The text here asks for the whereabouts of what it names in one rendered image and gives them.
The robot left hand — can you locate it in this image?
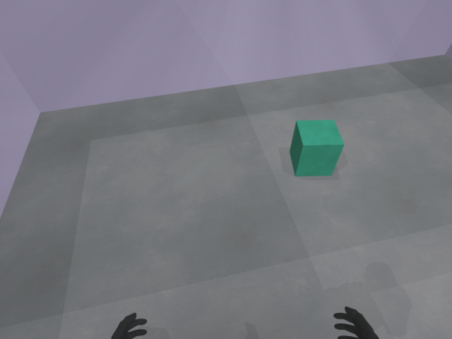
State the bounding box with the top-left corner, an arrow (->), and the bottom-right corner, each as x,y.
112,313 -> 147,339

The carton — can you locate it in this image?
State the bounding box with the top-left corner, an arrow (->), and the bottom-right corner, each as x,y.
290,120 -> 344,177

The robot right hand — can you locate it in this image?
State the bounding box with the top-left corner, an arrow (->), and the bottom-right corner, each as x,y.
333,307 -> 379,339

